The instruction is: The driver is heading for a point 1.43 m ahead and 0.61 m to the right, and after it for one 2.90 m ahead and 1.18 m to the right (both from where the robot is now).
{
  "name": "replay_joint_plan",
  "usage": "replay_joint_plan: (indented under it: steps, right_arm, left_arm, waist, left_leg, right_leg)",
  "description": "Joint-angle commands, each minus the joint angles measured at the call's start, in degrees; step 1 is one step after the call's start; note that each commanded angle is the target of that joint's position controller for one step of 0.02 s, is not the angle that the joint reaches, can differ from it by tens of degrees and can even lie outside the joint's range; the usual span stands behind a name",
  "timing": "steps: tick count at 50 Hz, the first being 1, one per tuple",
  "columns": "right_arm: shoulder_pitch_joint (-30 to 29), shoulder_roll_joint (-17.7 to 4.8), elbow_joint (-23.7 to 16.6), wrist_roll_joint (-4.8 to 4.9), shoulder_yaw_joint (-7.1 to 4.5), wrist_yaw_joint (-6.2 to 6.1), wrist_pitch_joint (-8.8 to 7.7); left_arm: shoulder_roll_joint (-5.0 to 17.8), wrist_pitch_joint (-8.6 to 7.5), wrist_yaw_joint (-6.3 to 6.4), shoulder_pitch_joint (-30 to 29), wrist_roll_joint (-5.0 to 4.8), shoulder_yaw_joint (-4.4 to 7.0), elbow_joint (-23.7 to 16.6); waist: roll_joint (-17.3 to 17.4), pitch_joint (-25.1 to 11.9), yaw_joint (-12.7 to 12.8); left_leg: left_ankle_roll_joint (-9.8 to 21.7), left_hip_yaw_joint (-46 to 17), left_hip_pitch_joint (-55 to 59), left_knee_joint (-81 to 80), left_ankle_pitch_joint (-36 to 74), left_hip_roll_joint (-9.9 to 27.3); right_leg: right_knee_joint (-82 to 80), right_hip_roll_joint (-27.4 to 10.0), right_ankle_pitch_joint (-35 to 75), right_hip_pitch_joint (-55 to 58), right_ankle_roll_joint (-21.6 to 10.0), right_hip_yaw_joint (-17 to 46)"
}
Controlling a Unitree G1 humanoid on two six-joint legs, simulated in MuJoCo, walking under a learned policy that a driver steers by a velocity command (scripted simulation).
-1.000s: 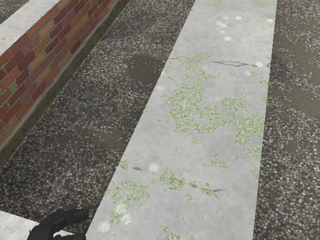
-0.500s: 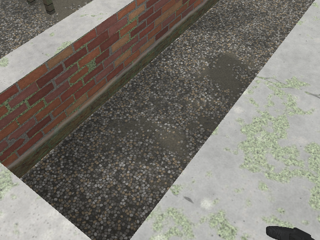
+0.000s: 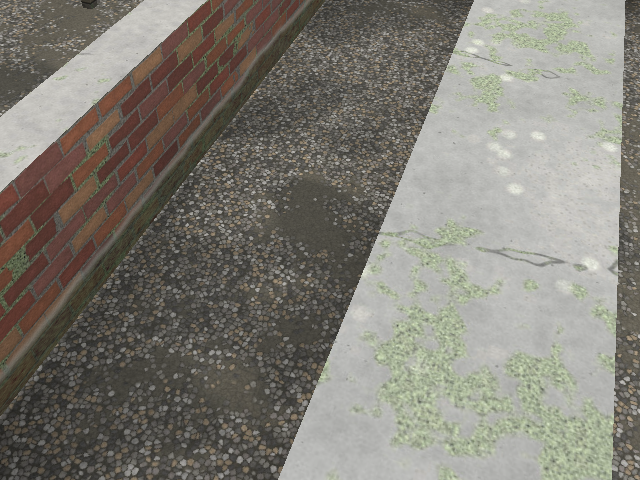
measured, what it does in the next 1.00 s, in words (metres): walks ahead, turning right: right foot, then left foot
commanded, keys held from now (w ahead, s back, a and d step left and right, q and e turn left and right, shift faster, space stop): w+e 0.74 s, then e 0.22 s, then no key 0.04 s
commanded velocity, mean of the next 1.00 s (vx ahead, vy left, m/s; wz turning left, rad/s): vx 0.45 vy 0.00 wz -0.57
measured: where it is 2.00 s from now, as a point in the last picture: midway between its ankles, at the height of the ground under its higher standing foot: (449, 417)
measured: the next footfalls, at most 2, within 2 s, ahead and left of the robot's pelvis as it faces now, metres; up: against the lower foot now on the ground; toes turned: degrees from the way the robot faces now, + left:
right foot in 0.18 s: +0.28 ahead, -0.14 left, +0.00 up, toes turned -10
left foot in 0.62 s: +0.49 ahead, -0.05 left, +0.00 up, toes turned -18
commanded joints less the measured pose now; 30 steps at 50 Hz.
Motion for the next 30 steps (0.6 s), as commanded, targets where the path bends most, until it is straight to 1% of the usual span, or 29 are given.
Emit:
replay_joint_plan:
  steps: [1,2,3,4,5,6,7,8,9,10,11,12,13,14,15,16,17,18,19,20,21,22,23,25,26,27,28,29,30]
  right_arm:
    - [-0.3,-10.3,-2.9,0.52,-2.09,-0.22,0.26]
    - [1.3,-10.2,-2.5,0.90,-1.76,-0.35,0.28]
    - [0.6,-11.3,-2.5,1.26,-1.79,-0.39,0.54]
    - [-0.4,-12.5,-2.7,1.59,-1.81,-0.42,0.61]
    - [-1.7,-14.0,-3.2,2.30,-1.99,-0.37,0.83]
    - [-2.8,-15.2,-3.8,3.62,-2.13,-0.08,1.04]
    - [-5.4,-16.2,-4.8,5.28,-2.14,0.60,1.20]
    - [-6.4,-15.8,-6.8,5.99,-1.61,1.81,0.37]
    - [-5.4,-9.4,-7.8,4.84,0.63,2.85,-0.53]
    - [-2.8,-5.0,-11.1,3.07,1.96,2.56,-2.44]
    - [-10.9,-10.4,-13.2,3.16,1.33,2.49,-3.40]
    - [-9.9,-10.1,-13.7,4.04,1.62,2.51,-3.45]
    - [-9.6,-10.0,-13.1,2.56,1.93,1.80,-3.47]
    - [-4.7,-12.0,-10.1,1.40,0.80,0.70,-3.78]
    - [-6.7,-11.3,-11.6,1.25,1.06,0.03,-4.34]
    - [-8.3,-9.8,-13.5,0.76,1.26,-0.05,-4.70]
    - [-8.9,-7.8,-15.8,0.05,1.80,0.17,-4.85]
    - [-10.2,-6.9,-18.2,0.15,1.99,0.61,-5.22]
    - [-11.7,-6.4,-20.1,0.40,2.25,0.92,-5.58]
    - [-14.0,-6.6,-21.5,0.29,2.23,0.99,-5.69]
    - [-15.7,-6.6,-22.6,0.60,2.32,1.14,-5.74]
    - [-16.8,-5.9,-23.7,0.91,2.68,1.35,-5.61]
    - [-18.0,-5.0,-24.6,0.72,3.15,1.56,-5.61]
    - [-19.6,-3.2,-25.8,1.07,3.93,2.56,-6.15]
    - [-19.9,-2.6,-25.8,1.28,4.21,3.11,-5.96]
    - [-19.1,-2.3,-25.6,1.61,4.29,3.44,-5.78]
    - [-17.2,-2.1,-25.4,2.15,4.48,3.63,-5.24]
    - [-13.6,-2.6,-24.3,2.50,4.29,3.44,-4.70]
    - [-1.8,-10.5,-21.3,0.36,0.84,1.04,-5.34]
  left_arm:
    - [0.9,-1.35,-2.02,-9.6,0.57,-1.21,-6.7]
    - [1.6,-1.25,-2.32,-12.7,0.64,-1.28,-8.1]
    - [1.4,-1.28,-2.74,-13.1,0.37,-1.40,-9.0]
    - [1.7,-1.18,-2.94,-12.4,0.10,-1.31,-9.2]
    - [2.9,-1.06,-2.93,-10.6,0.06,-0.88,-9.2]
    - [5.5,-0.28,-2.91,-4.9,-0.50,0.23,-8.2]
    - [9.1,0.61,-2.62,4.0,-0.75,2.05,-6.0]
    - [13.7,1.58,-1.42,11.6,0.13,4.30,-3.6]
    - [17.5,2.87,-0.46,13.7,-0.63,4.91,-3.1]
    - [19.5,1.14,-1.37,7.8,1.75,3.50,-7.3]
    - [14.4,-0.52,-2.46,8.6,1.12,2.85,-5.5]
    - [11.3,-1.63,-2.62,8.3,0.73,2.12,-3.7]
    - [10.1,-2.67,-2.96,5.3,0.63,1.79,-4.5]
    - [4.5,-7.90,-5.70,1.0,0.36,0.47,-5.4]
    - [3.9,-9.37,-5.57,-1.3,-0.22,0.09,-5.0]
    - [5.1,-9.52,-4.75,-1.4,-0.05,0.13,-4.1]
    - [6.7,-8.86,-4.13,-2.8,0.15,0.31,-3.6]
    - [7.6,-8.20,-3.40,-2.9,0.10,0.33,-3.6]
    - [8.0,-7.71,-3.04,-2.8,-0.12,0.12,-3.7]
    - [7.7,-7.56,-3.15,-2.1,0.11,-0.04,-3.7]
    - [7.8,-7.18,-3.24,-1.8,0.12,-0.27,-3.7]
    - [7.7,-6.39,-3.41,-1.6,-0.13,-0.33,-3.6]
    - [8.2,-5.68,-3.28,-0.9,0.38,-0.23,-3.8]
    - [7.8,-4.92,-3.00,-0.3,1.48,-0.32,-3.7]
    - [6.9,-4.91,-2.62,0.0,1.98,-0.37,-3.4]
    - [6.4,-5.17,-2.36,-0.7,2.40,-0.36,-3.5]
    - [5.9,-6.14,-2.18,-2.2,2.99,-0.22,-4.5]
    - [5.6,-7.14,-2.23,-4.3,3.44,-0.18,-6.2]
    - [6.3,-4.60,-1.19,-7.2,-0.13,-0.52,-7.3]
  waist:
    - [5.4,8.3,-3.1]
    - [4.4,7.9,-4.0]
    - [5.0,8.2,-3.2]
    - [6.6,7.2,-2.0]
    - [8.0,5.5,-0.4]
    - [10.6,2.4,3.0]
    - [11.0,-2.6,8.5]
    - [8.4,-8.6,12.6]
    - [-5.6,-10.7,11.4]
    - [-8.5,-20.3,4.4]
    - [0.2,-18.0,8.0]
    - [-0.1,-8.6,5.5]
    - [4.9,-4.1,3.9]
    - [8.9,-6.2,-0.5]
    - [6.4,-3.7,1.0]
    - [4.5,-3.9,0.5]
    - [2.5,-5.8,-0.9]
    - [1.8,-5.3,-1.4]
    - [1.2,-4.9,-1.2]
    - [0.9,-4.2,0.0]
    - [0.7,-3.3,1.1]
    - [-0.1,-3.3,1.8]
    - [-0.2,-3.2,3.0]
    - [0.2,-1.7,4.0]
    - [0.1,-0.9,4.3]
    - [-0.8,-0.6,3.9]
    - [-2.3,-1.6,3.3]
    - [-3.0,-3.8,1.8]
    - [-1.4,-5.4,-6.4]
  left_leg:
    - [8.0,-5.1,1.3,-4.1,23.8,18.0]
    - [8.5,-5.5,2.4,-4.2,26.1,19.9]
    - [8.1,-4.3,3.4,-2.9,29.5,20.1]
    - [7.1,-2.8,4.0,-1.0,35.5,19.6]
    - [6.2,-1.5,3.8,2.0,45.8,19.1]
    - [5.4,-0.5,3.0,7.7,53.9,18.7]
    - [4.2,0.1,0.8,17.7,58.3,17.1]
    - [2.5,-0.1,-6.6,30.5,53.0,14.7]
    - [-0.1,-0.6,-19.5,54.3,2.7,8.3]
    - [-4.1,-14.9,-36.1,73.5,-17.9,-3.6]
    - [-4.3,-21.1,-42.2,72.9,-13.2,-2.6]
    - [-3.1,-20.7,-47.4,69.8,-10.7,0.3]
    - [-1.9,-20.7,-46.0,67.6,-9.2,3.1]
    - [-2.5,-12.3,-44.9,60.4,-8.5,5.9]
    - [-2.9,-12.2,-39.4,58.8,-7.9,5.9]
    - [-2.7,-11.4,-36.0,58.6,-9.3,5.7]
    - [-2.3,-10.6,-31.7,59.0,-10.8,6.3]
    - [-2.1,-9.3,-30.8,57.3,-9.9,6.4]
    - [-2.1,-8.0,-32.0,55.0,-8.5,6.2]
    - [-1.8,-7.5,-34.8,53.1,-7.0,6.4]
    - [-1.7,-7.0,-37.5,51.4,-5.3,6.3]
    - [-1.6,-6.5,-39.8,49.2,-5.2,6.0]
    - [-1.6,-6.9,-41.1,47.1,-5.3,5.8]
    - [-1.2,-7.2,-41.4,39.8,-5.3,4.4]
    - [-1.3,-7.1,-39.6,34.5,-4.9,3.2]
    - [-1.2,-6.5,-35.6,29.4,-3.5,1.7]
    - [-0.8,-6.7,-28.9,23.5,-2.9,-0.4]
    - [-0.2,-7.9,-21.7,19.4,0.7,-1.3]
    - [2.7,-15.8,-10.9,4.5,23.9,2.2]
  right_leg:
    - [-7.5,-0.4,-0.1,-8.8,-1.2,-4.6]
    - [-7.4,1.2,-0.9,-8.0,-2.3,-7.1]
    - [-9.7,1.4,-2.5,-7.2,-3.4,-7.5]
    - [-11.9,3.1,-5.1,-3.7,-4.5,-9.4]
    - [-13.4,5.3,-6.7,1.8,-5.7,-11.5]
    - [-14.5,7.7,-8.4,10.8,-7.0,-12.8]
    - [-17.4,10.4,-6.5,23.2,-8.9,-13.8]
    - [-18.3,13.2,-6.0,39.4,-10.8,-12.7]
    - [-20.9,3.3,-9.1,49.0,-15.8,5.2]
    - [-33.9,-11.0,-21.2,56.7,-27.4,44.8]
    - [-44.4,-12.1,-31.9,53.6,-25.9,44.6]
    - [-43.1,-10.2,-34.6,48.4,-22.7,37.9]
    - [-40.4,-7.8,-27.8,41.7,-20.0,31.4]
    - [-36.8,-4.6,-22.6,38.5,-16.7,19.0]
    - [-37.6,-1.4,-20.4,29.1,-15.5,15.9]
    - [-38.5,-0.4,-20.6,23.3,-15.3,14.6]
    - [-37.8,1.0,-21.6,18.3,-15.9,12.8]
    - [-38.0,1.9,-22.1,15.1,-16.1,12.2]
    - [-37.9,2.0,-23.3,14.3,-16.1,12.7]
    - [-37.0,1.5,-24.5,15.4,-15.8,14.1]
    - [-36.4,1.6,-25.1,16.6,-15.9,15.4]
    - [-35.4,1.3,-26.3,18.6,-15.9,16.8]
    - [-34.1,1.1,-26.5,20.4,-16.1,18.2]
    - [-32.4,2.2,-24.8,22.1,-16.2,19.9]
    - [-31.8,3.3,-22.8,22.6,-15.8,19.7]
    - [-31.0,4.9,-20.3,21.9,-15.0,18.9]
    - [-29.8,6.1,-16.5,21.6,-14.3,18.5]
    - [-26.4,6.5,-7.7,21.3,-13.2,18.9]
    - [-17.7,6.3,16.0,24.6,-14.4,22.0]
Keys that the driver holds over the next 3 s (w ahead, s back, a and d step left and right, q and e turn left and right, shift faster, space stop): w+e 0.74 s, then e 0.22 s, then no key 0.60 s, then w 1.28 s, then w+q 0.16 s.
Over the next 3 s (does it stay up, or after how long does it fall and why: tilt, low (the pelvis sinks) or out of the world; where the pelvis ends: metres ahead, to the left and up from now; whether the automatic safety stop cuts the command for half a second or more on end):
stays up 1.16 -0.55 -0.03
